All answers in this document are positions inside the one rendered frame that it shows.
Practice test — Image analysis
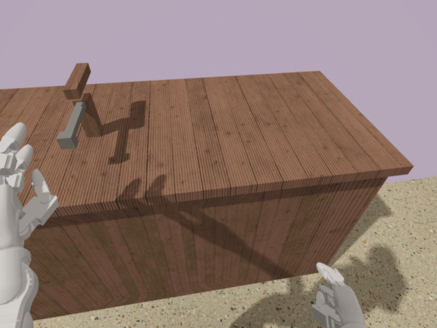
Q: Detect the robot left hand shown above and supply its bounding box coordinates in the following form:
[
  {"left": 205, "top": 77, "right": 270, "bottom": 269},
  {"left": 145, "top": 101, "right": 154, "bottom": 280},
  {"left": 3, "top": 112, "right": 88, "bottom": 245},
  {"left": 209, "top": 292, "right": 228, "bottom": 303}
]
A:
[{"left": 0, "top": 122, "right": 59, "bottom": 249}]

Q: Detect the tap lever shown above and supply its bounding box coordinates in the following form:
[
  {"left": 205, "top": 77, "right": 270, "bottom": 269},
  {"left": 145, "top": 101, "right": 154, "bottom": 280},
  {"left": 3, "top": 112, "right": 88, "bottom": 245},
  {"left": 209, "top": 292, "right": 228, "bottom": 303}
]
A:
[{"left": 56, "top": 102, "right": 86, "bottom": 150}]

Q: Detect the counter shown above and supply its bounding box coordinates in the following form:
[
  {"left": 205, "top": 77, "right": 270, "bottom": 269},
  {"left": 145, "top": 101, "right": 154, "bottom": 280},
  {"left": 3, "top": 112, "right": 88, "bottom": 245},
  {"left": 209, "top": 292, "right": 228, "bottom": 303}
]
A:
[{"left": 0, "top": 63, "right": 414, "bottom": 320}]

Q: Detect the robot right hand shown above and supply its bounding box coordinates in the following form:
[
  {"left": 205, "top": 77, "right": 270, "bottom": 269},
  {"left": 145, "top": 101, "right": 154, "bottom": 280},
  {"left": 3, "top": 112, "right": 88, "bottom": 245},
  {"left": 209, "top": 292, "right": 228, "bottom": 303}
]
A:
[{"left": 312, "top": 262, "right": 366, "bottom": 328}]

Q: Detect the left robot forearm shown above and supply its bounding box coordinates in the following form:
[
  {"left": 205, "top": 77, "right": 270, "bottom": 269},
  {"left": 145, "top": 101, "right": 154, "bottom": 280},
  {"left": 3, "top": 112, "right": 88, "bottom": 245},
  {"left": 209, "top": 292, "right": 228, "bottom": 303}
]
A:
[{"left": 0, "top": 247, "right": 39, "bottom": 328}]

